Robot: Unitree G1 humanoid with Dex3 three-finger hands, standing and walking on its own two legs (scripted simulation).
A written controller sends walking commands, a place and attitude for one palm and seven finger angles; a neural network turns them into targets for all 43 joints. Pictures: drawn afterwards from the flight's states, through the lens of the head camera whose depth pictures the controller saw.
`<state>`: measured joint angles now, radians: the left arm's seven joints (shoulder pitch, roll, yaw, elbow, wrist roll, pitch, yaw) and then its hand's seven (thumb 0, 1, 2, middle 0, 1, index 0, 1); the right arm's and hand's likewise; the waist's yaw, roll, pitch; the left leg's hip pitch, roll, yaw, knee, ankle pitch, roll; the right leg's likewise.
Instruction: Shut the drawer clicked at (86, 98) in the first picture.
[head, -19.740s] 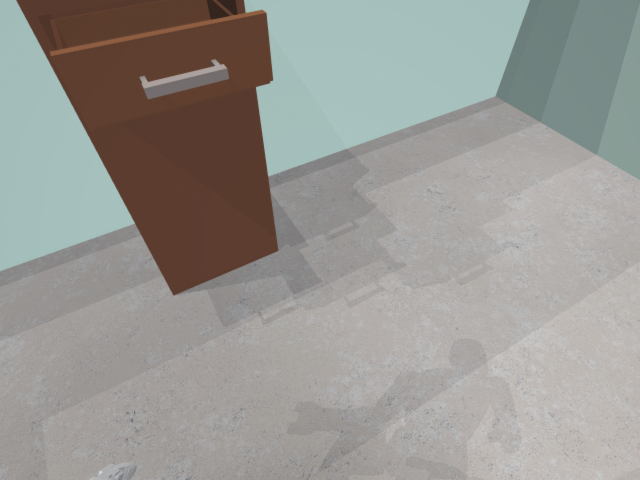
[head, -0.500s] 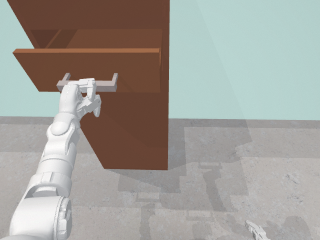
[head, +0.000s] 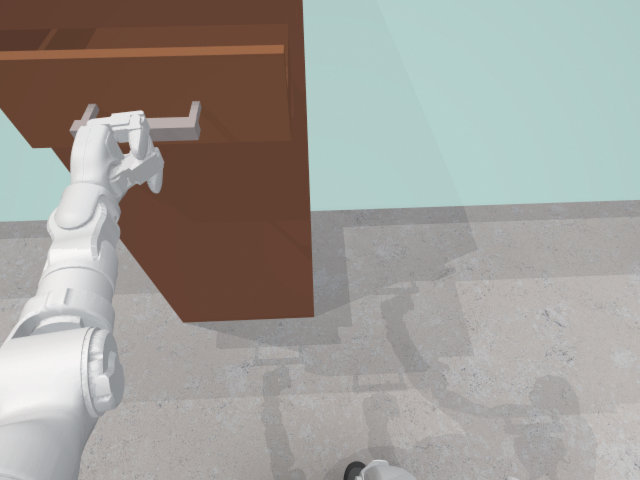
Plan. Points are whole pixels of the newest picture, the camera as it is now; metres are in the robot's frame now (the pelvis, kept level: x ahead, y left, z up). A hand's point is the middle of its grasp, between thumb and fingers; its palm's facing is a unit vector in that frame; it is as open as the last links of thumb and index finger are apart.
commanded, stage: push the drawer shut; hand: left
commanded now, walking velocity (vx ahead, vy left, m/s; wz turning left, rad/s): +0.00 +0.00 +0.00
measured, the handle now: (140, 119) +0.54 +0.23 +0.13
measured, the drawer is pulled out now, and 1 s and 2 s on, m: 0.06 0.00 0.00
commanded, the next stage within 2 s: pull the fist back off the drawer in 0.90 s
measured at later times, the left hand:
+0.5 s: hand (161, 127) +0.53 +0.20 +0.13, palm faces +0.02 -1.00 -0.02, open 3.0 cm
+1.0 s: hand (154, 124) +0.54 +0.21 +0.13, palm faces +0.03 -1.00 -0.03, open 2.7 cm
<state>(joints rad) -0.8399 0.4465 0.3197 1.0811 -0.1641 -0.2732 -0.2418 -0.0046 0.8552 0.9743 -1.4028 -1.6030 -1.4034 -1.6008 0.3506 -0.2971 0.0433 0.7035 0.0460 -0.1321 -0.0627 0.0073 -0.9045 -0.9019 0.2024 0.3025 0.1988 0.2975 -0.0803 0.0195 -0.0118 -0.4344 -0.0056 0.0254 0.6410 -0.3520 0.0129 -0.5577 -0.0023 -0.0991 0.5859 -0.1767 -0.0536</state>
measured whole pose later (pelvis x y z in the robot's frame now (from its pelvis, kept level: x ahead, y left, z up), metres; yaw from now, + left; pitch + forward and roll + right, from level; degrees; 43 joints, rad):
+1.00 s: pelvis +0.00 +0.02 -0.01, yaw +1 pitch +16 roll -2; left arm -1.15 0.58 0.30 1.36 -0.11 -0.29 -0.21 -0.07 0.65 1.01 -1.40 -1.60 -1.40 -1.60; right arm 0.45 -0.31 0.06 0.73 0.00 -0.10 -0.05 0.00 -0.90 -0.90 0.20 0.30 0.20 0.30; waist -0.17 0.02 -0.04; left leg -0.63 -0.02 0.00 0.72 -0.38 0.04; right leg -0.71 -0.02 -0.12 0.60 -0.17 -0.02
